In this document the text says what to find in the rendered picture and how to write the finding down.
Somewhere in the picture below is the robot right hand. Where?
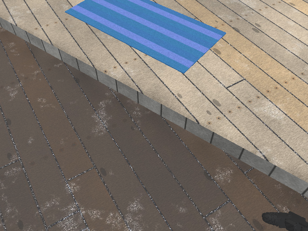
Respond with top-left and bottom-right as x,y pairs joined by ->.
262,211 -> 308,231

